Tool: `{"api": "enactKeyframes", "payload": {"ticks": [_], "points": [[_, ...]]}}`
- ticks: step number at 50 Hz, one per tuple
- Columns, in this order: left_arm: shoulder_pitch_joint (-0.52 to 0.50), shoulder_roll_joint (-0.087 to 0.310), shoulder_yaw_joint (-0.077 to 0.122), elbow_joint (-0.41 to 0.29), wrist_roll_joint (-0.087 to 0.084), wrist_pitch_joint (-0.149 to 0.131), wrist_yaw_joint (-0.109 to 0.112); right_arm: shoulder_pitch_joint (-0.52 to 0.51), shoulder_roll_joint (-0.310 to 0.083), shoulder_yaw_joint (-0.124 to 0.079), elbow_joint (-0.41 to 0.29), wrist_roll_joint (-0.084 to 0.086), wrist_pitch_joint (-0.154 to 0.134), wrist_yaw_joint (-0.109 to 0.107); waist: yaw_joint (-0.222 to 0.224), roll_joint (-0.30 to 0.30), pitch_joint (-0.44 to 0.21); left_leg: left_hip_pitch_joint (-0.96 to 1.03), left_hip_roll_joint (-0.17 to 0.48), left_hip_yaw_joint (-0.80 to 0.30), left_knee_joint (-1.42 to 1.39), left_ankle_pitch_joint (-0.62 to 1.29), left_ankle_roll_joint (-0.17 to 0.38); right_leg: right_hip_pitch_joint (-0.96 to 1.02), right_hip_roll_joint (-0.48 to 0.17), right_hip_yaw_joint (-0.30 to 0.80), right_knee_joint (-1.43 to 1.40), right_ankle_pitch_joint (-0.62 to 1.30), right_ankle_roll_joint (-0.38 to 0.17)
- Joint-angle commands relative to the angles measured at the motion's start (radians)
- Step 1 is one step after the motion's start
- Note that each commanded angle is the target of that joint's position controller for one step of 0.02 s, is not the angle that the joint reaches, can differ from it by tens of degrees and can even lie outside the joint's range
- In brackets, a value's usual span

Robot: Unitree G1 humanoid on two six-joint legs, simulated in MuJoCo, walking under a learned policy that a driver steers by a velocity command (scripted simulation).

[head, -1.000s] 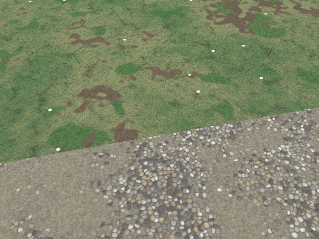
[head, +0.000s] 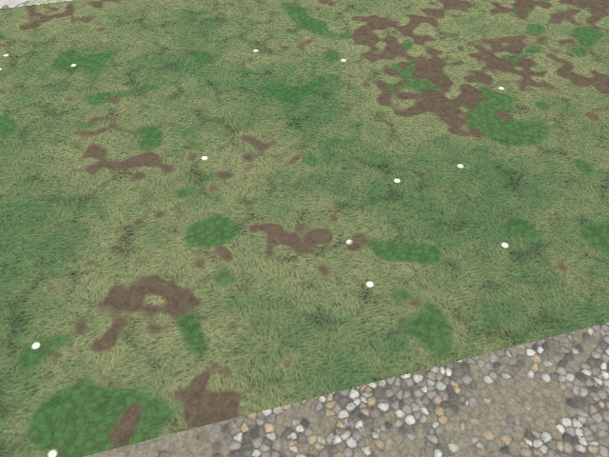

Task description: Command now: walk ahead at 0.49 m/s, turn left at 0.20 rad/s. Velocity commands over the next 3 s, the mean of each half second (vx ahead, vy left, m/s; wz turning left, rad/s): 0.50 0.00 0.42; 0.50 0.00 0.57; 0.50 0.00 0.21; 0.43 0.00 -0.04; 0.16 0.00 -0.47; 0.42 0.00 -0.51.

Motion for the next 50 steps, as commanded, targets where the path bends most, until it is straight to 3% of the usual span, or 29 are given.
{"api": "enactKeyframes", "payload": {"ticks": [1, 4, 8, 10, 12, 13, 14, 15, 16, 17, 18, 20, 22, 28, 32, 35, 37, 38, 39, 40, 41, 42, 43, 44, 45, 46, 47, 50], "points": [[0.011, 0.043, 0.011, -0.056, 0.014, -0.001, 0.008, -0.041, -0.140, -0.025, -0.066, 0.004, -0.014, -0.022, 0.047, 0.068, 0.061, -0.123, 0.267, -0.244, -0.199, 0.036, 0.174, 0.002, -0.023, 0.001, -0.193, 0.156, 0.034], [-0.116, 0.035, 0.007, -0.086, 0.003, -0.011, 0.001, 0.018, -0.165, -0.033, -0.063, 0.016, -0.002, -0.036, 0.005, 0.080, 0.053, -0.093, 0.243, -0.219, -0.167, 0.047, 0.136, 0.067, 0.032, -0.016, -0.432, 0.275, 0.054], [-0.230, 0.056, 0.007, -0.124, -0.013, -0.023, -0.017, 0.090, -0.169, -0.038, -0.051, 0.030, 0.013, -0.042, -0.033, 0.103, 0.054, -0.008, 0.274, -0.281, -0.093, -0.027, 0.123, 0.119, 0.069, -0.007, -0.577, 0.249, 0.066], [-0.218, 0.088, 0.018, -0.130, -0.016, -0.034, -0.024, 0.089, -0.175, -0.044, -0.056, 0.031, 0.022, -0.048, -0.010, 0.118, 0.042, 0.034, 0.296, -0.332, -0.036, -0.062, 0.106, 0.177, 0.075, 0.007, -0.638, 0.188, 0.053], [-0.100, 0.125, 0.038, -0.102, -0.014, -0.044, -0.022, 0.068, -0.164, -0.044, -0.069, 0.026, 0.032, -0.051, 0.057, 0.132, -0.005, 0.024, 0.266, -0.343, 0.083, -0.010, 0.077, 0.342, 0.088, -0.013, -0.686, 0.102, 0.024], [0.051, 0.175, 0.058, -0.071, -0.002, -0.051, -0.015, 0.043, -0.123, -0.031, -0.092, 0.019, 0.030, -0.048, 0.125, 0.096, -0.110, -0.061, 0.199, -0.302, 0.286, 0.018, 0.046, 0.566, 0.018, 0.046, -0.678, 0.089, -0.023], [0.211, 0.256, 0.081, -0.053, 0.010, -0.047, -0.007, 0.044, -0.052, -0.012, -0.132, 0.009, 0.023, -0.049, 0.168, -0.082, -0.259, -0.295, 0.087, -0.175, 0.626, -0.179, -0.009, 0.872, -0.191, 0.282, -0.698, 0.028, -0.093], [0.246, 0.284, 0.086, -0.040, 0.017, -0.037, -0.014, 0.133, -0.019, 0.001, -0.165, 0.035, 0.006, -0.046, 0.117, -0.370, -0.332, -0.577, 0.028, -0.147, 0.880, -0.469, -0.028, 1.024, -0.345, 0.691, -0.811, -0.130, -0.214], [0.175, 0.164, 0.057, -0.068, 0.017, -0.040, -0.018, 0.123, -0.132, -0.025, -0.143, 0.052, 0.005, -0.048, 0.114, -0.198, -0.234, -0.642, 0.100, -0.226, 1.008, -0.401, -0.028, 0.926, -0.313, 0.633, -0.825, -0.187, -0.191], [0.117, 0.111, 0.042, -0.081, 0.009, -0.038, -0.020, 0.057, -0.157, -0.036, -0.151, 0.051, 0.011, -0.047, 0.106, -0.101, -0.137, -0.639, 0.137, -0.209, 1.016, -0.305, -0.027, 0.799, -0.268, 0.440, -0.828, -0.115, -0.146], [0.048, 0.097, 0.036, -0.086, 0.009, -0.035, -0.024, 0.033, -0.135, -0.038, -0.153, 0.042, 0.018, -0.049, 0.075, -0.035, -0.088, -0.589, 0.172, -0.193, 0.983, -0.225, -0.037, 0.684, -0.214, 0.323, -0.859, -0.025, -0.124], [0.004, 0.072, 0.030, -0.076, 0.013, -0.032, -0.026, 0.015, -0.107, -0.046, -0.166, 0.033, 0.039, -0.043, 0.040, -0.063, -0.020, -0.527, 0.216, -0.178, 0.915, -0.145, -0.049, 0.559, -0.151, 0.160, -0.918, 0.098, -0.108], [0.026, 0.086, 0.039, -0.055, 0.017, -0.037, -0.024, 0.005, -0.076, -0.044, -0.185, 0.033, 0.055, -0.035, 0.033, -0.058, -0.007, -0.523, 0.221, -0.156, 0.904, -0.097, -0.060, 0.532, -0.136, 0.067, -0.944, 0.222, -0.125], [0.061, 0.139, 0.059, -0.026, 0.019, -0.026, -0.005, -0.146, -0.068, -0.042, -0.265, 0.027, 0.062, -0.017, 0.057, -0.022, 0.034, -0.580, 0.220, -0.141, 0.636, 0.106, -0.074, 0.573, -0.141, -0.101, -0.972, 0.314, -0.132], [0.111, 0.168, 0.067, -0.010, 0.005, -0.011, 0.003, -0.291, -0.058, -0.033, -0.327, 0.023, 0.060, 0.010, 0.106, -0.013, 0.079, -0.568, 0.210, -0.067, 0.472, 0.149, -0.056, 0.633, -0.161, -0.175, -0.966, 0.289, -0.118], [0.134, 0.188, 0.074, 0.002, -0.009, 0.006, 0.002, -0.348, -0.067, -0.035, -0.370, 0.027, 0.062, 0.026, 0.109, -0.021, 0.096, -0.557, 0.195, -0.025, 0.407, 0.058, -0.025, 0.713, -0.187, -0.212, -0.917, 0.345, -0.096], [0.118, 0.217, 0.082, -0.003, -0.014, 0.018, 0.004, -0.326, -0.092, -0.048, -0.384, 0.026, 0.066, 0.032, 0.074, -0.049, 0.060, -0.449, 0.143, 0.032, 0.382, -0.039, 0.011, 0.730, -0.187, -0.250, -0.817, 0.612, -0.076], [0.110, 0.233, 0.086, -0.008, -0.017, 0.025, 0.007, -0.270, -0.116, -0.061, -0.377, 0.025, 0.069, 0.031, 0.036, -0.069, 0.015, -0.351, 0.100, 0.065, 0.380, -0.085, 0.033, 0.729, -0.182, -0.267, -0.717, 0.784, -0.066], [0.091, 0.241, 0.087, -0.013, -0.021, 0.034, 0.010, -0.136, -0.154, -0.086, -0.344, 0.028, 0.070, 0.027, -0.044, -0.060, -0.056, -0.172, 0.047, 0.091, 0.324, -0.062, 0.064, 0.694, -0.155, -0.294, -0.534, 0.886, -0.048], [0.096, 0.224, 0.080, -0.024, -0.015, 0.034, 0.014, 0.042, -0.225, -0.124, -0.293, 0.029, 0.075, 0.011, -0.124, -0.012, -0.148, 0.124, 0.033, 0.038, 0.280, -0.015, 0.105, 0.525, -0.112, -0.304, -0.277, 0.766, -0.007], [0.138, 0.101, 0.043, -0.066, 0.030, 0.020, 0.006, 0.099, -0.334, -0.147, -0.277, 0.033, 0.080, -0.012, -0.072, 0.239, -0.201, 0.415, 0.285, -0.378, 0.242, -0.012, 0.200, 0.141, 0.003, -0.291, 0.082, -0.043, 0.044], [0.152, 0.080, 0.024, -0.112, 0.008, -0.027, -0.008, 0.092, -0.354, -0.135, -0.320, 0.019, 0.060, -0.004, -0.035, 0.288, -0.391, 0.585, 0.452, -0.913, 0.047, -0.200, 0.367, -0.091, 0.150, -0.038, 0.300, -0.418, 0.057], [0.014, 0.161, 0.045, -0.140, -0.033, -0.052, -0.017, 0.090, -0.267, -0.112, -0.309, 0.013, 0.046, 0.006, -0.087, 0.150, -0.304, 0.545, 0.425, -0.817, -0.005, -0.171, 0.298, -0.203, 0.099, 0.042, 0.330, -0.328, 0.036], [-0.012, 0.157, 0.042, -0.152, -0.037, -0.063, -0.017, 0.042, -0.227, -0.100, -0.307, 0.017, 0.037, 0.006, -0.055, 0.129, -0.185, 0.411, 0.387, -0.656, 0.004, -0.092, 0.256, -0.216, 0.059, 0.026, 0.259, -0.230, 0.014], [-0.002, 0.150, 0.043, -0.132, -0.013, -0.062, -0.006, -0.044, -0.195, -0.090, -0.325, 0.022, 0.035, 0.005, -0.002, 0.040, -0.124, 0.250, 0.336, -0.537, 0.007, -0.006, 0.214, -0.140, 0.013, 0.028, 0.178, -0.153, 0.015], [0.016, 0.162, 0.054, -0.126, 0.004, -0.051, -0.001, -0.101, -0.164, -0.079, -0.341, 0.017, 0.035, 0.004, 0.037, 0.049, -0.088, 0.128, 0.299, -0.458, -0.007, 0.088, 0.194, -0.063, -0.012, 0.029, 0.106, -0.113, 0.022], [0.033, 0.162, 0.058, -0.128, 0.008, -0.035, -0.004, -0.121, -0.153, -0.073, -0.351, 0.009, 0.035, 0.000, 0.061, 0.069, -0.079, 0.057, 0.277, -0.427, -0.032, 0.127, 0.190, -0.006, -0.023, 0.032, 0.075, -0.087, 0.030], [0.021, 0.120, 0.053, -0.144, 0.022, -0.006, -0.005, -0.091, -0.167, -0.076, -0.338, 0.012, 0.024, -0.016, 0.069, 0.069, -0.064, -0.017, 0.249, -0.338, -0.064, 0.265, 0.199, 0.011, -0.011, 0.002, -0.034, -0.001, 0.068]]}}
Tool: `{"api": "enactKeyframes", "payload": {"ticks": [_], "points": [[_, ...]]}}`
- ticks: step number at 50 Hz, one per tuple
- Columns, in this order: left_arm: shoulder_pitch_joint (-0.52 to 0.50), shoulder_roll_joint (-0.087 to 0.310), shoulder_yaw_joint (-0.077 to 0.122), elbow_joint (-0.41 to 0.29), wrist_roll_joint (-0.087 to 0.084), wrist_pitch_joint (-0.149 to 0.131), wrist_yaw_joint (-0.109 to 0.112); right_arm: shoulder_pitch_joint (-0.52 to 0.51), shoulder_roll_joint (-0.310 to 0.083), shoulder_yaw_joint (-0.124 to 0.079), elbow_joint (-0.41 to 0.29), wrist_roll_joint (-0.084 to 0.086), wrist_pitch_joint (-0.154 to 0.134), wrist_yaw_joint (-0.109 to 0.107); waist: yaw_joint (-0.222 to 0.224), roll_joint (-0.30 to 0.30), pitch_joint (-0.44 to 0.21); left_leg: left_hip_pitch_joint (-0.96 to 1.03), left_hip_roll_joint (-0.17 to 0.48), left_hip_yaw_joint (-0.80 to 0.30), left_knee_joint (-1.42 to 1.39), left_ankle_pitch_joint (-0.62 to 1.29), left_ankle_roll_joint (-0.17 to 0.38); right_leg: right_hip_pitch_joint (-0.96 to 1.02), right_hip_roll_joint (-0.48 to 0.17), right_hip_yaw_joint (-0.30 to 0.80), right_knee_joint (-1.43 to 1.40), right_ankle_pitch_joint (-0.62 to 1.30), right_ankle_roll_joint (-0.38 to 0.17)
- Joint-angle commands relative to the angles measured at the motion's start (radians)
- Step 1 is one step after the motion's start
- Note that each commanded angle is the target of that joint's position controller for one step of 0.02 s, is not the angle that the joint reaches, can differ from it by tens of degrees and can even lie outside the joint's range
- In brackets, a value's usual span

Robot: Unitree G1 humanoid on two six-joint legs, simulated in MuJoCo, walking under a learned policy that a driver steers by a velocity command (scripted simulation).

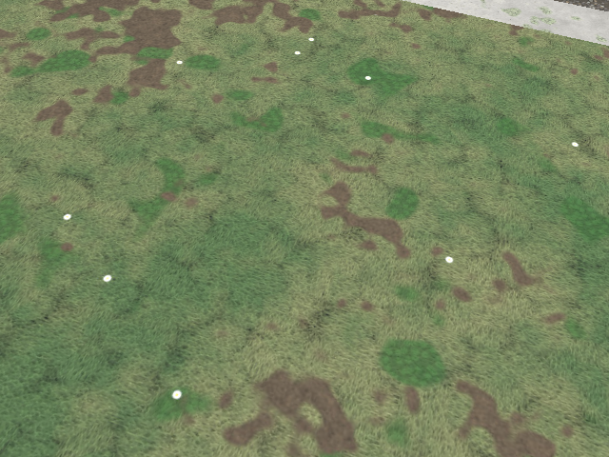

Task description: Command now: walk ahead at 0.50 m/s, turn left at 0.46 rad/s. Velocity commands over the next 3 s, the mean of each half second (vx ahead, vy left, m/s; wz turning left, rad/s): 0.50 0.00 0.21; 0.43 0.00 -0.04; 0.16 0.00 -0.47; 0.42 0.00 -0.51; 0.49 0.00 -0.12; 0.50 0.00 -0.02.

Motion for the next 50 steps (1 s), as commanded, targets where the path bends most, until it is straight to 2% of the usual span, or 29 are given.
{"api": "enactKeyframes", "payload": {"ticks": [1, 4, 7, 12, 15, 16, 17, 18, 19, 20, 21, 22, 23, 24, 26, 28, 31, 34, 39, 40, 42, 43, 44, 45, 46, 47, 48, 49, 50], "points": [[0.041, 0.067, 0.021, -0.052, 0.014, 0.013, 0.004, -0.025, -0.138, -0.032, -0.074, 0.000, -0.029, -0.021, 0.038, 0.065, -0.091, 0.083, 0.251, -0.236, -0.202, 0.333, 0.177, -0.064, -0.012, -0.010, -0.106, 0.129, 0.030], [-0.061, 0.043, 0.010, -0.080, 0.010, 0.010, -0.002, 0.036, -0.129, -0.026, -0.042, 0.002, -0.025, -0.035, -0.007, 0.091, -0.067, 0.105, 0.221, -0.184, -0.203, 0.320, 0.132, -0.076, 0.010, -0.018, -0.317, 0.313, 0.033], [-0.155, 0.033, 0.001, -0.104, -0.002, 0.002, -0.017, 0.076, -0.142, -0.025, -0.018, 0.004, -0.025, -0.039, -0.051, 0.111, -0.033, 0.125, 0.226, -0.183, -0.212, 0.198, 0.106, -0.048, 0.039, -0.029, -0.489, 0.437, 0.018], [-0.257, 0.048, -0.001, -0.154, -0.009, -0.016, -0.046, 0.148, -0.152, -0.025, 0.029, 0.005, -0.015, -0.044, -0.087, 0.105, 0.016, 0.297, 0.307, -0.251, -0.143, 0.234, 0.111, -0.125, 0.062, -0.029, -0.596, 0.354, -0.028], [-0.209, 0.062, 0.004, -0.154, -0.010, -0.022, -0.056, 0.135, -0.166, -0.028, 0.038, 0.005, -0.001, -0.050, -0.050, 0.129, -0.003, 0.346, 0.325, -0.258, -0.079, 0.403, 0.084, -0.035, 0.091, -0.053, -0.637, 0.238, -0.067], [-0.147, 0.081, 0.013, -0.141, -0.009, -0.023, -0.052, 0.116, -0.175, -0.030, 0.034, 0.004, 0.002, -0.050, -0.014, 0.140, -0.042, 0.338, 0.306, -0.241, -0.015, 0.575, 0.071, 0.075, 0.123, -0.081, -0.647, 0.211, -0.086], [-0.023, 0.110, 0.030, -0.109, -0.006, -0.023, -0.046, 0.092, -0.171, -0.025, 0.028, 0.002, 0.004, -0.048, 0.053, 0.130, -0.123, 0.306, 0.258, -0.201, 0.120, 0.717, 0.050, 0.262, 0.143, -0.102, -0.671, 0.255, -0.117], [0.155, 0.155, 0.042, -0.078, 0.007, -0.023, -0.039, 0.068, -0.142, -0.011, 0.006, -0.008, 0.002, -0.045, 0.131, 0.091, -0.261, 0.149, 0.210, -0.169, 0.354, 0.596, 0.018, 0.560, 0.023, 0.016, -0.627, 0.318, -0.184], [0.295, 0.234, 0.065, -0.053, 0.021, -0.016, -0.033, 0.194, -0.058, 0.013, 0.005, -0.003, -0.014, -0.041, 0.117, -0.155, -0.421, -0.230, 0.044, -0.090, 0.765, 0.103, -0.066, 0.961, -0.214, 0.429, -0.652, 0.217, -0.342], [0.318, 0.165, 0.047, -0.028, -0.005, -0.011, -0.041, 0.210, -0.081, 0.017, 0.016, 0.007, -0.031, -0.035, 0.118, -0.245, -0.448, -0.403, 0.013, -0.161, 0.902, -0.401, -0.071, 1.012, -0.287, 0.686, -0.788, 0.086, -0.374], [0.243, 0.112, 0.031, -0.039, -0.020, -0.004, -0.036, 0.114, -0.151, -0.001, 0.000, 0.024, -0.037, -0.029, 0.117, -0.141, -0.266, -0.490, 0.083, -0.159, 0.956, -0.349, -0.068, 0.873, -0.255, 0.569, -0.812, -0.015, -0.322], [0.168, 0.090, 0.021, -0.055, -0.015, 0.005, -0.033, 0.031, -0.154, 0.001, -0.020, 0.022, -0.039, -0.027, 0.095, -0.040, -0.160, -0.480, 0.139, -0.111, 0.915, -0.255, -0.066, 0.711, -0.213, 0.433, -0.839, 0.007, -0.283], [0.118, 0.074, 0.013, -0.058, -0.006, 0.008, -0.036, -0.014, -0.140, 0.000, -0.030, 0.008, -0.039, -0.028, 0.064, 0.007, -0.079, -0.454, 0.173, -0.082, 0.838, -0.198, -0.069, 0.571, -0.167, 0.351, -0.879, 0.076, -0.266], [0.091, 0.058, 0.005, -0.063, 0.003, 0.004, -0.038, -0.005, -0.132, -0.006, -0.026, -0.002, -0.032, -0.030, 0.032, -0.003, -0.057, -0.403, 0.205, -0.080, 0.780, -0.157, -0.072, 0.490, -0.132, 0.293, -0.909, 0.141, -0.252], [0.085, 0.066, 0.006, -0.053, 0.002, -0.004, -0.043, 0.044, -0.092, 0.000, -0.010, -0.001, -0.017, -0.033, 0.002, -0.042, -0.061, -0.337, 0.220, -0.060, 0.722, -0.122, -0.086, 0.415, -0.100, 0.218, -0.954, 0.236, -0.260], [0.100, 0.091, 0.012, -0.037, -0.003, -0.010, -0.039, 0.015, -0.079, 0.003, -0.021, -0.007, -0.011, -0.038, -0.001, -0.040, -0.050, -0.363, 0.232, -0.046, 0.649, -0.066, -0.105, 0.398, -0.093, 0.156, -0.980, 0.326, -0.270], [0.139, 0.112, 0.018, -0.015, -0.009, -0.001, -0.027, -0.089, -0.065, 0.009, -0.048, -0.012, -0.018, -0.038, 0.028, -0.024, -0.037, -0.402, 0.236, -0.032, 0.467, 0.102, -0.119, 0.430, -0.070, 0.082, -0.992, 0.397, -0.249], [0.192, 0.123, 0.018, 0.008, -0.019, 0.010, -0.021, -0.194, -0.043, 0.018, -0.070, -0.007, -0.028, -0.028, 0.070, -0.025, -0.021, -0.358, 0.208, -0.006, 0.275, 0.242, -0.116, 0.449, -0.045, 0.027, -0.990, 0.377, -0.217], [0.273, 0.138, 0.021, 0.053, -0.025, 0.034, -0.016, -0.332, -0.053, 0.020, -0.122, 0.007, -0.041, 0.000, 0.112, -0.034, 0.017, -0.381, 0.175, 0.006, 0.136, 0.206, -0.095, 0.587, -0.109, 0.057, -0.939, 0.358, -0.212], [0.276, 0.144, 0.023, 0.059, -0.026, 0.040, -0.014, -0.342, -0.059, 0.019, -0.130, 0.008, -0.044, 0.006, 0.107, -0.040, 0.019, -0.380, 0.171, 0.005, 0.117, 0.169, -0.083, 0.617, -0.124, 0.064, -0.919, 0.381, -0.206], [0.261, 0.150, 0.024, 0.065, -0.023, 0.054, -0.006, -0.298, -0.084, 0.008, -0.124, -0.004, -0.053, 0.012, 0.068, -0.058, -0.010, -0.275, 0.136, 0.016, 0.065, 0.116, -0.057, 0.645, -0.115, 0.067, -0.816, 0.587, -0.173], [0.239, 0.154, 0.023, 0.061, -0.025, 0.059, -0.002, -0.202, -0.107, -0.006, -0.099, -0.015, -0.059, 0.009, 0.008, -0.063, -0.071, -0.125, 0.102, 0.040, 0.018, 0.162, -0.035, 0.632, -0.080, 0.051, -0.705, 0.746, -0.146], [0.230, 0.137, 0.015, 0.050, -0.020, 0.058, 0.000, -0.074, -0.160, -0.024, -0.065, -0.030, -0.066, 0.001, -0.049, -0.043, -0.175, 0.108, 0.140, 0.019, 0.016, 0.354, -0.001, 0.548, -0.019, 0.023, -0.541, 0.737, -0.105], [0.231, 0.072, -0.010, 0.007, 0.011, 0.047, 0.000, 0.085, -0.247, -0.042, -0.046, -0.058, -0.065, -0.012, -0.087, 0.109, -0.350, 0.478, 0.377, -0.197, 0.122, 0.751, 0.083, 0.277, 0.071, -0.014, -0.216, 0.343, -0.049], [0.415, -0.008, -0.036, 0.041, -0.005, 0.037, -0.009, 0.102, -0.252, -0.040, -0.038, -0.047, -0.047, -0.010, -0.036, 0.326, -0.521, 0.729, 0.602, -0.489, 0.118, 0.864, 0.246, -0.001, 0.184, 0.024, 0.072, -0.420, 0.000], [0.349, 0.126, 0.000, 0.057, -0.030, 0.040, -0.006, 0.092, -0.179, -0.026, -0.056, -0.032, -0.030, -0.013, -0.084, 0.180, -0.494, 0.629, 0.544, -0.444, 0.081, 0.756, 0.204, -0.034, 0.139, 0.108, 0.151, -0.396, 0.006], [0.245, 0.141, 0.010, 0.018, -0.045, 0.047, -0.002, 0.014, -0.147, -0.013, -0.061, -0.023, -0.024, -0.020, -0.064, 0.160, -0.339, 0.507, 0.500, -0.306, 0.054, 0.727, 0.164, -0.103, 0.104, 0.070, 0.151, -0.341, 0.012], [0.215, 0.120, 0.010, 0.015, -0.036, 0.061, 0.005, -0.052, -0.121, -0.004, -0.056, -0.018, -0.021, -0.022, -0.030, 0.108, -0.253, 0.368, 0.454, -0.228, 0.012, 0.682, 0.137, -0.088, 0.066, 0.042, 0.105, -0.275, 0.026], [0.215, 0.111, 0.016, 0.018, -0.025, 0.082, 0.011, -0.106, -0.098, 0.002, -0.055, -0.018, -0.020, -0.022, 0.005, 0.110, -0.190, 0.237, 0.422, -0.164, -0.038, 0.607, 0.123, -0.039, 0.040, 0.029, 0.061, -0.226, 0.037]]}}
Over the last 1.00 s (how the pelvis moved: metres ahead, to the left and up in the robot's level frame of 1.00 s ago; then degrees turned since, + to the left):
0.47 0.10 0.00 33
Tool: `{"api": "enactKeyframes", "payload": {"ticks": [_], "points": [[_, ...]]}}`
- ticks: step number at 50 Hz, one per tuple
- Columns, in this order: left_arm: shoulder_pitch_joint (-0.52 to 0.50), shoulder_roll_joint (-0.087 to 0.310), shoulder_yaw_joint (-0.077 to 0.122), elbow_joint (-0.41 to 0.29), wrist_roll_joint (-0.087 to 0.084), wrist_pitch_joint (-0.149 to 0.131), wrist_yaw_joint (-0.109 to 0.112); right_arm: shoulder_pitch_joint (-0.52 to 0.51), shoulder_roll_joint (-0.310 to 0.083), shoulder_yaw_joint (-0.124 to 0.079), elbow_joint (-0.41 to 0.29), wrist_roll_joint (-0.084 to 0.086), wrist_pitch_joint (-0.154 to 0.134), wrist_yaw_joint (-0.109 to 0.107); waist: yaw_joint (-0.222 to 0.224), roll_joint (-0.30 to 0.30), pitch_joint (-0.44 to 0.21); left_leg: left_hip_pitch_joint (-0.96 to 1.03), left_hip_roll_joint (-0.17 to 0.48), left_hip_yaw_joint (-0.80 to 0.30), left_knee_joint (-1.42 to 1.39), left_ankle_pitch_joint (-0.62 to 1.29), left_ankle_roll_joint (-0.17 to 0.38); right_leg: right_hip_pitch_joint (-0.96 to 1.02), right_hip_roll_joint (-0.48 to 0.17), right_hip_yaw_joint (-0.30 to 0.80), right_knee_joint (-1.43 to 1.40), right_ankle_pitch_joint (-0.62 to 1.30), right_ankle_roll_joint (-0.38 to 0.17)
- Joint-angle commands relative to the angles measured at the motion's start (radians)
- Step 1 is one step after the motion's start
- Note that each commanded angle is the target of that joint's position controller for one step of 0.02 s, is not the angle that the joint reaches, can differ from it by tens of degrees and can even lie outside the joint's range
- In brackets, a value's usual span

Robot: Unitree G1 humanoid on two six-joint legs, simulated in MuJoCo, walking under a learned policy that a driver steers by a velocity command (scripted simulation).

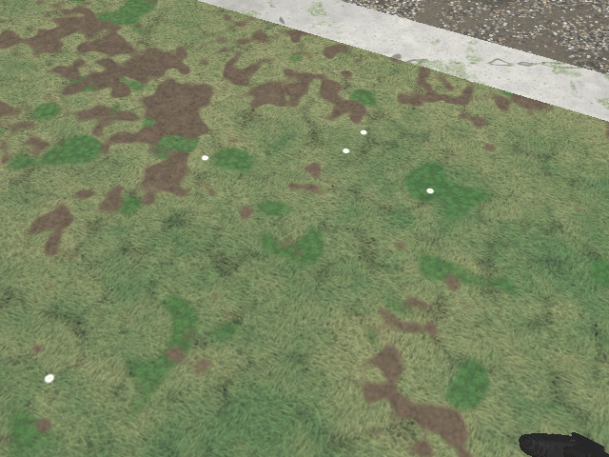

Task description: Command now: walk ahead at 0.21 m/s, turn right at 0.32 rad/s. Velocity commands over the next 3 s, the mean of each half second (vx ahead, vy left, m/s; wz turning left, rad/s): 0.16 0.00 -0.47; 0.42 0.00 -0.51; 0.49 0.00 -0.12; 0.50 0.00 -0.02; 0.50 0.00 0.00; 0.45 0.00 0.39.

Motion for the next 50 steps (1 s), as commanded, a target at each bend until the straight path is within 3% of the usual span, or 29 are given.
{"api": "enactKeyframes", "payload": {"ticks": [1, 4, 9, 14, 15, 17, 18, 19, 20, 21, 22, 23, 24, 25, 26, 29, 33, 38, 40, 42, 43, 44, 45, 46, 47, 48, 50], "points": [[0.048, 0.090, 0.037, -0.063, 0.001, 0.035, 0.017, 0.074, -0.115, -0.037, -0.006, -0.004, 0.005, -0.009, -0.019, 0.132, -0.160, 0.259, 0.276, -0.190, -0.181, 0.518, 0.197, -0.163, -0.095, 0.009, 0.065, 0.088, 0.034], [0.058, 0.061, 0.043, -0.087, 0.007, 0.075, 0.031, 0.000, -0.134, -0.046, 0.002, -0.019, -0.001, -0.015, 0.017, 0.155, -0.118, 0.132, 0.276, -0.088, -0.263, 0.438, 0.220, -0.121, -0.091, -0.020, 0.022, 0.183, 0.054], [-0.061, 0.053, 0.046, -0.155, 0.014, 0.081, 0.015, 0.003, -0.162, -0.055, 0.036, -0.007, 0.023, -0.049, -0.018, 0.125, -0.116, 0.185, 0.282, 0.004, -0.287, 0.247, 0.208, -0.118, -0.119, -0.039, -0.184, 0.343, 0.036], [-0.153, 0.072, 0.055, -0.221, 0.014, 0.092, -0.013, 0.032, -0.208, -0.072, 0.065, 0.016, 0.060, -0.046, -0.054, 0.125, -0.098, 0.288, 0.331, 0.011, -0.231, 0.199, 0.190, -0.101, -0.098, -0.093, -0.342, 0.266, 0.003], [-0.159, 0.075, 0.058, -0.233, 0.013, 0.095, -0.018, 0.034, -0.216, -0.076, 0.069, 0.023, 0.065, -0.044, -0.053, 0.131, -0.097, 0.311, 0.340, 0.008, -0.206, 0.209, 0.178, -0.091, -0.092, -0.102, -0.379, 0.244, -0.008], [-0.138, 0.069, 0.061, -0.234, 0.008, 0.097, -0.025, 0.031, -0.230, -0.083, 0.078, 0.041, 0.072, -0.040, -0.035, 0.126, -0.109, 0.312, 0.339, 0.016, -0.168, 0.044, 0.138, -0.014, -0.070, -0.137, -0.497, 0.265, -0.048], [-0.107, 0.077, 0.069, -0.220, 0.009, 0.096, -0.023, 0.037, -0.214, -0.081, 0.086, 0.048, 0.074, -0.037, -0.022, 0.111, -0.113, 0.272, 0.311, 0.035, -0.126, -0.099, 0.106, 0.067, -0.041, -0.158, -0.567, 0.296, -0.075], [-0.030, 0.112, 0.087, -0.191, 0.006, 0.092, -0.013, 0.058, -0.171, -0.071, 0.098, 0.040, 0.074, -0.033, -0.003, 0.060, -0.122, 0.196, 0.263, 0.071, -0.020, -0.229, 0.062, 0.187, -0.022, -0.135, -0.627, 0.299, -0.114], [0.072, 0.214, 0.118, -0.172, 0.001, 0.083, 0.004, 0.024, -0.096, -0.049, 0.075, 0.010, 0.070, -0.025, 0.017, -0.183, -0.128, -0.021, 0.147, 0.180, 0.328, -0.365, -0.017, 0.346, -0.210, 0.153, -0.718, 0.400, -0.202], [0.102, 0.300, 0.126, -0.193, 0.009, 0.056, -0.004, -0.048, -0.091, -0.046, 0.003, 0.001, 0.052, -0.022, 0.029, -0.321, -0.112, -0.388, -0.029, 0.066, 0.569, -0.574, -0.062, 0.459, -0.373, 0.599, -0.835, 0.183, -0.395], [0.097, 0.224, 0.105, -0.202, 0.018, 0.023, -0.015, -0.106, -0.150, -0.061, 0.002, 0.022, 0.030, -0.012, 0.063, -0.179, -0.114, -0.459, 0.007, -0.091, 0.669, -0.517, -0.042, 0.464, -0.375, 0.603, -0.887, 0.118, -0.400], [0.055, 0.184, 0.090, -0.207, 0.018, 0.001, -0.014, -0.104, -0.170, -0.068, 0.001, 0.043, 0.014, -0.002, 0.028, -0.161, -0.087, -0.466, 0.037, -0.119, 0.649, -0.406, -0.013, 0.434, -0.345, 0.525, -0.888, 0.096, -0.353], [0.009, 0.155, 0.082, -0.220, 0.010, -0.006, -0.010, -0.080, -0.175, -0.073, 0.027, 0.035, 0.004, -0.003, 0.001, -0.097, -0.072, -0.434, 0.061, -0.121, 0.614, -0.315, -0.007, 0.396, -0.306, 0.443, -0.879, 0.131, -0.308], [-0.022, 0.135, 0.072, -0.226, 0.000, -0.004, -0.003, -0.076, -0.180, -0.076, 0.037, 0.016, -0.003, -0.005, -0.012, -0.087, -0.062, -0.405, 0.069, -0.121, 0.543, -0.236, -0.012, 0.369, -0.278, 0.389, -0.889, 0.192, -0.285], [-0.027, 0.128, 0.067, -0.233, 0.005, -0.005, 0.005, -0.076, -0.170, -0.076, 0.044, 0.011, -0.009, -0.003, -0.023, -0.092, -0.064, -0.352, 0.065, -0.117, 0.497, -0.172, -0.018, 0.344, -0.251, 0.349, -0.900, 0.264, -0.271], [0.002, 0.148, 0.074, -0.235, 0.011, -0.012, 0.020, -0.097, -0.131, -0.065, 0.050, 0.012, -0.017, 0.001, -0.019, -0.058, -0.072, -0.277, 0.022, -0.098, 0.320, -0.036, -0.049, 0.331, -0.202, 0.257, -0.901, 0.440, -0.256], [0.044, 0.170, 0.084, -0.223, 0.003, -0.010, 0.026, -0.164, -0.102, -0.048, 0.032, 0.022, -0.019, 0.010, 0.012, -0.097, -0.036, -0.188, -0.010, -0.106, 0.110, 0.065, -0.074, 0.265, -0.179, 0.233, -0.900, 0.397, -0.244], [0.066, 0.170, 0.087, -0.208, -0.004, -0.002, 0.021, -0.186, -0.139, -0.051, 0.006, 0.031, -0.036, 0.020, 0.018, -0.112, -0.018, -0.072, -0.024, -0.119, 0.004, 0.052, -0.064, 0.231, -0.192, 0.302, -0.846, 0.376, -0.227], [0.047, 0.163, 0.085, -0.211, -0.003, 0.005, 0.022, -0.131, -0.163, -0.061, 0.016, 0.033, -0.046, 0.020, -0.013, -0.139, -0.031, 0.015, -0.032, -0.111, -0.027, 0.014, -0.044, 0.232, -0.190, 0.336, -0.797, 0.396, -0.210], [0.019, 0.110, 0.066, -0.221, 0.004, 0.008, 0.023, 0.032, -0.196, -0.082, 0.061, 0.021, -0.056, 0.012, -0.093, -0.129, -0.108, 0.257, -0.009, -0.106, -0.076, 0.030, 0.000, 0.178, -0.120, 0.295, -0.644, 0.470, -0.162], [0.012, 0.049, 0.042, -0.237, 0.021, 0.004, 0.021, 0.193, -0.249, -0.095, 0.083, 0.004, -0.058, 0.005, -0.157, -0.021, -0.233, 0.491, 0.156, -0.271, -0.076, -0.046, 0.066, 0.061, -0.054, 0.207, -0.365, 0.388, -0.119], [0.123, -0.009, 0.025, -0.270, -0.005, -0.011, 0.022, 0.297, -0.341, -0.117, 0.121, -0.006, -0.045, 0.008, -0.101, 0.337, -0.325, 0.753, 0.354, -0.741, -0.192, -0.289, 0.230, -0.277, 0.082, 0.099, -0.041, 0.010, -0.052], [0.138, 0.086, 0.042, -0.233, -0.024, -0.017, 0.025, 0.272, -0.252, -0.097, 0.122, 0.018, -0.045, 0.016, -0.111, 0.266, -0.247, 0.716, 0.374, -0.844, -0.256, -0.488, 0.243, -0.411, 0.029, 0.141, 0.114, -0.016, -0.045], [0.052, 0.132, 0.053, -0.233, -0.022, -0.018, 0.023, 0.225, -0.187, -0.079, 0.109, 0.023, -0.041, 0.014, -0.123, 0.182, -0.134, 0.612, 0.335, -0.697, -0.256, -0.451, 0.207, -0.442, -0.009, 0.135, 0.148, 0.068, -0.053], [-0.001, 0.125, 0.051, -0.237, -0.009, -0.018, 0.023, 0.178, -0.160, -0.068, 0.100, 0.015, -0.034, 0.012, -0.107, 0.118, -0.084, 0.514, 0.291, -0.573, -0.259, -0.335, 0.184, -0.415, -0.043, 0.102, 0.135, 0.138, -0.055], [-0.044, 0.113, 0.050, -0.249, 0.005, -0.022, 0.019, 0.154, -0.134, -0.059, 0.103, 0.010, -0.029, 0.010, -0.095, 0.100, -0.042, 0.434, 0.258, -0.497, -0.277, -0.233, 0.181, -0.398, -0.065, 0.094, 0.088, 0.188, -0.056], [-0.049, 0.083, 0.045, -0.254, 0.005, -0.024, 0.006, 0.145, -0.119, -0.049, 0.110, 0.003, -0.030, 0.003, -0.064, 0.129, -0.038, 0.353, 0.216, -0.396, -0.312, -0.109, 0.175, -0.328, -0.098, 0.071, 0.016, 0.236, -0.057]]}}
Over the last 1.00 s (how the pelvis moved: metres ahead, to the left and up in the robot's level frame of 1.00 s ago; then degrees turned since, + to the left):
0.53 0.02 -0.01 2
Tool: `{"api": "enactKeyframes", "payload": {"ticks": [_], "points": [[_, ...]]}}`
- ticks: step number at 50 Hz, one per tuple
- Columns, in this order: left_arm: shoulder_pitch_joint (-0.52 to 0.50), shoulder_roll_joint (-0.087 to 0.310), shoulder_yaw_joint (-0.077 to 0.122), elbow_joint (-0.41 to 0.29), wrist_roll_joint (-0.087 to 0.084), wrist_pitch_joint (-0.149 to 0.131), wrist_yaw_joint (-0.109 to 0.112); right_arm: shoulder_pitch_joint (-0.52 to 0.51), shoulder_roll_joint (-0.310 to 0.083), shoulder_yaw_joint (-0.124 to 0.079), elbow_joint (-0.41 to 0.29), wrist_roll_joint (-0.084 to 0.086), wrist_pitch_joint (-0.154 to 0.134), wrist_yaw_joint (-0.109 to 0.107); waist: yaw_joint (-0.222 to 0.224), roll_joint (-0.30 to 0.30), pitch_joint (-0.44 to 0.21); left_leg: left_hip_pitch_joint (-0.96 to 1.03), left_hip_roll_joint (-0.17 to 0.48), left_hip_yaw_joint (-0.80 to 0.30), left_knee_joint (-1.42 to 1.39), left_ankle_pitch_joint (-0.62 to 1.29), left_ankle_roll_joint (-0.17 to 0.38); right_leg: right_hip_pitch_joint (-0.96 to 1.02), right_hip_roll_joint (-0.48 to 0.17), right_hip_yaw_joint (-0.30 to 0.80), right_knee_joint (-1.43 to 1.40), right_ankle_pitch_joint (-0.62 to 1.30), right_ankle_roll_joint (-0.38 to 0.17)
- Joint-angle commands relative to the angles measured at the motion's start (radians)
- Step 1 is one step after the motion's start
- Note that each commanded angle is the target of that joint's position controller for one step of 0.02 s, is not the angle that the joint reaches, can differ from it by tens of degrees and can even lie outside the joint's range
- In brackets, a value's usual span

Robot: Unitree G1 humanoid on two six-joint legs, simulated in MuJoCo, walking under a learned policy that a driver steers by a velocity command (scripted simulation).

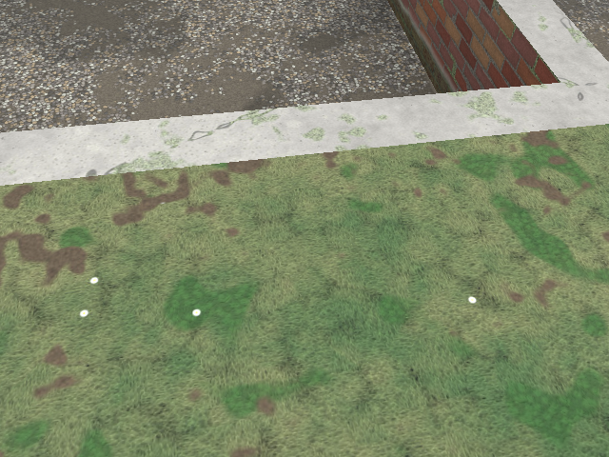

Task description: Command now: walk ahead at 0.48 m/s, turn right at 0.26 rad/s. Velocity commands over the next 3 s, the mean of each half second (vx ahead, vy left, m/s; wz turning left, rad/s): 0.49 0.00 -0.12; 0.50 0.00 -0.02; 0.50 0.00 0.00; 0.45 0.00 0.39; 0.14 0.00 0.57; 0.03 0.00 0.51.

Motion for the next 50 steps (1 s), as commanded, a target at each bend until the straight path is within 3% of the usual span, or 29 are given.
{"api": "enactKeyframes", "payload": {"ticks": [1, 4, 7, 12, 14, 15, 16, 17, 18, 19, 20, 21, 22, 23, 25, 27, 29, 33, 37, 40, 41, 42, 43, 44, 45, 46, 47, 48, 50], "points": [[-0.040, 0.062, 0.015, -0.094, 0.006, -0.023, -0.012, 0.028, -0.099, -0.015, -0.029, 0.002, -0.008, -0.009, -0.006, 0.158, 0.014, 0.184, 0.269, -0.318, -0.248, 0.015, 0.185, -0.252, -0.098, 0.022, -0.044, 0.065, 0.003], [-0.124, 0.030, -0.004, -0.129, 0.018, -0.027, -0.017, 0.052, -0.147, -0.023, -0.013, 0.017, -0.008, -0.017, -0.018, 0.128, 0.035, 0.163, 0.271, -0.234, -0.285, 0.155, 0.203, -0.266, -0.116, -0.025, -0.207, 0.149, 0.026], [-0.213, 0.010, -0.018, -0.148, 0.013, -0.038, -0.030, 0.080, -0.172, -0.024, -0.001, 0.026, 0.002, -0.019, -0.047, 0.124, 0.043, 0.146, 0.236, -0.137, -0.284, 0.223, 0.174, -0.199, -0.099, -0.067, -0.398, 0.301, 0.031], [-0.328, 0.032, -0.013, -0.187, -0.001, -0.042, -0.050, 0.168, -0.195, -0.022, 0.036, 0.040, 0.023, -0.018, -0.073, 0.132, 0.066, 0.223, 0.278, -0.120, -0.245, 0.258, 0.142, -0.126, -0.059, -0.092, -0.564, 0.347, 0.004], [-0.299, 0.059, -0.001, -0.184, 0.002, -0.043, -0.054, 0.168, -0.213, -0.025, 0.043, 0.040, 0.035, -0.021, -0.035, 0.141, 0.048, 0.269, 0.292, -0.108, -0.177, 0.402, 0.122, -0.050, -0.033, -0.108, -0.609, 0.297, -0.027], [-0.217, 0.082, 0.014, -0.161, 0.008, -0.042, -0.052, 0.156, -0.218, -0.025, 0.042, 0.042, 0.041, -0.024, 0.020, 0.136, -0.001, 0.266, 0.269, -0.073, -0.073, 0.557, 0.103, 0.078, -0.006, -0.133, -0.644, 0.302, -0.050], [-0.075, 0.124, 0.039, -0.116, 0.013, -0.038, -0.045, 0.161, -0.199, -0.017, 0.039, 0.036, 0.043, -0.026, 0.088, 0.119, -0.091, 0.211, 0.224, -0.032, 0.103, 0.635, 0.078, 0.289, 0.007, -0.143, -0.651, 0.310, -0.079], [0.109, 0.198, 0.061, -0.085, 0.023, -0.030, -0.031, 0.155, -0.145, 0.007, 0.010, 0.008, 0.039, -0.028, 0.159, 0.010, -0.235, 0.005, 0.174, 0.008, 0.417, 0.374, 0.038, 0.588, -0.179, 0.061, -0.615, 0.336, -0.144], [0.134, 0.278, 0.068, -0.073, 0.027, -0.028, -0.035, 0.274, -0.027, 0.044, -0.011, 0.007, 0.016, -0.021, 0.082, -0.269, -0.362, -0.350, 0.002, -0.012, 0.756, -0.323, -0.016, 0.850, -0.408, 0.549, -0.743, 0.145, -0.303], [0.139, 0.175, 0.045, -0.075, 0.020, -0.029, -0.038, 0.213, -0.141, 0.018, 0.002, 0.030, 0.000, -0.014, 0.124, -0.162, -0.341, -0.462, 0.047, -0.122, 0.867, -0.366, -0.005, 0.823, -0.390, 0.628, -0.817, 0.021, -0.290], [0.067, 0.144, 0.031, -0.077, 0.018, -0.033, -0.039, 0.119, -0.177, 0.006, -0.031, 0.050, -0.008, -0.010, 0.113, -0.118, -0.186, -0.522, 0.092, -0.098, 0.874, -0.280, 0.006, 0.700, -0.353, 0.476, -0.832, 0.075, -0.251], [0.006, 0.124, 0.023, -0.080, 0.020, -0.034, -0.040, 0.072, -0.163, 0.009, -0.037, 0.043, -0.009, -0.013, 0.085, -0.043, -0.113, -0.492, 0.132, -0.079, 0.832, -0.194, 0.004, 0.567, -0.308, 0.361, -0.849, 0.185, -0.232], [-0.040, 0.103, 0.017, -0.080, 0.026, -0.036, -0.045, 0.056, -0.154, 0.006, -0.039, 0.026, -0.004, -0.015, 0.054, -0.021, -0.061, -0.450, 0.157, -0.076, 0.772, -0.145, -0.005, 0.456, -0.273, 0.282, -0.877, 0.282, -0.223], [-0.067, 0.086, 0.012, -0.080, 0.032, -0.041, -0.046, 0.074, -0.142, 0.005, -0.035, 0.022, 0.006, -0.014, 0.019, -0.034, -0.047, -0.389, 0.177, -0.084, 0.738, -0.110, -0.010, 0.382, -0.248, 0.231, -0.909, 0.329, -0.216], [-0.080, 0.085, 0.014, -0.064, 0.024, -0.056, -0.047, 0.094, -0.101, 0.012, -0.027, 0.021, 0.028, -0.016, -0.010, -0.034, -0.034, -0.340, 0.181, -0.075, 0.681, -0.081, -0.026, 0.310, -0.234, 0.172, -0.962, 0.373, -0.227], [-0.070, 0.105, 0.021, -0.042, 0.022, -0.065, -0.043, 0.047, -0.087, 0.016, -0.043, 0.012, 0.041, -0.020, -0.014, -0.021, 0.001, -0.372, 0.184, -0.071, 0.600, -0.014, -0.042, 0.280, -0.229, 0.119, -0.997, 0.404, -0.232], [-0.047, 0.118, 0.025, -0.020, 0.021, -0.064, -0.036, -0.024, -0.081, 0.019, -0.063, 0.006, 0.041, -0.017, 0.003, -0.004, 0.028, -0.400, 0.183, -0.071, 0.476, 0.104, -0.052, 0.284, -0.215, 0.071, -1.016, 0.402, -0.222], [0.006, 0.147, 0.031, 0.021, 0.014, -0.056, -0.025, -0.164, -0.065, 0.030, -0.095, 0.012, 0.029, -0.002, 0.053, -0.002, 0.061, -0.342, 0.141, -0.037, 0.235, 0.294, -0.050, 0.288, -0.186, -0.010, -1.023, 0.371, -0.182], [0.072, 0.162, 0.037, 0.075, 0.005, -0.041, -0.021, -0.263, -0.080, 0.030, -0.136, 0.021, 0.020, 0.014, 0.083, -0.007, 0.085, -0.353, 0.120, -0.039, 0.129, 0.268, -0.025, 0.402, -0.235, -0.001, -0.978, 0.365, -0.169], [0.074, 0.174, 0.043, 0.099, 0.001, -0.024, -0.013, -0.248, -0.105, 0.023, -0.144, 0.020, 0.012, 0.025, 0.058, -0.028, 0.068, -0.310, 0.100, -0.026, 0.083, 0.157, 0.014, 0.490, -0.267, 0.011, -0.906, 0.474, -0.145], [0.060, 0.180, 0.043, 0.101, 0.001, -0.019, -0.011, -0.198, -0.122, 0.014, -0.133, 0.019, 0.010, 0.024, 0.027, -0.041, 0.037, -0.228, 0.076, 0.000, 0.067, 0.126, 0.030, 0.501, -0.257, -0.001, -0.844, 0.607, -0.131], [0.047, 0.173, 0.039, 0.102, 0.003, -0.012, -0.008, -0.083, -0.152, -0.005, -0.098, 0.016, 0.009, 0.018, -0.034, -0.035, -0.034, -0.065, 0.042, 0.033, 0.044, 0.127, 0.055, 0.483, -0.214, -0.038, -0.706, 0.756, -0.107], [0.054, 0.136, 0.022, 0.091, 0.015, -0.009, -0.004, 0.088, -0.210, -0.030, -0.054, 0.011, 0.011, 0.008, -0.100, -0.001, -0.163, 0.205, 0.104, -0.027, 0.085, 0.165, 0.099, 0.361, -0.162, -0.082, -0.480, 0.693, -0.073], [0.158, 0.042, -0.009, 0.062, 0.021, -0.026, -0.012, 0.208, -0.312, -0.055, -0.039, -0.004, 0.019, 0.000, -0.085, 0.215, -0.320, 0.615, 0.362, -0.454, 0.066, 0.035, 0.252, -0.048, -0.019, -0.133, -0.080, 0.323, 0.011], [0.141, 0.047, -0.013, 0.075, 0.015, -0.047, -0.013, 0.233, -0.250, -0.039, -0.028, 0.017, 0.024, 0.004, -0.103, 0.301, -0.381, 0.677, 0.422, -0.742, -0.100, -0.113, 0.299, -0.219, 0.052, -0.004, 0.092, -0.199, 0.021], [0.063, 0.131, 0.010, 0.055, -0.012, -0.061, -0.021, 0.172, -0.203, -0.021, -0.035, 0.023, 0.024, 0.003, -0.101, 0.228, -0.236, 0.573, 0.398, -0.637, -0.129, -0.204, 0.252, -0.323, -0.010, 0.034, 0.167, -0.167, 0.006], [-0.007, 0.135, 0.009, 0.035, -0.019, -0.066, -0.021, 0.105, -0.174, -0.013, -0.051, 0.018, 0.025, 0.001, -0.078, 0.165, -0.134, 0.434, 0.364, -0.511, -0.146, -0.179, 0.219, -0.331, -0.065, -0.002, 0.140, -0.080, -0.007], [-0.047, 0.128, 0.011, 0.028, -0.004, -0.064, -0.017, 0.046, -0.144, -0.004, -0.058, 0.010, 0.024, 0.002, -0.049, 0.116, -0.053, 0.291, 0.325, -0.419, -0.180, -0.101, 0.205, -0.301, -0.102, -0.022, 0.074, -0.003, -0.005], [-0.015, 0.102, 0.014, 0.042, 0.010, -0.043, -0.014, -0.007, -0.108, 0.006, -0.064, -0.005, 0.014, 0.005, 0.008, 0.150, -0.019, 0.139, 0.273, -0.317, -0.238, 0.020, 0.193, -0.184, -0.143, -0.013, -0.004, 0.086, 0.003]]}}
Over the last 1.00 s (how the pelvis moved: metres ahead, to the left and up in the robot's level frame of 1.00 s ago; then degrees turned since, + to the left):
0.32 -0.09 0.01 -31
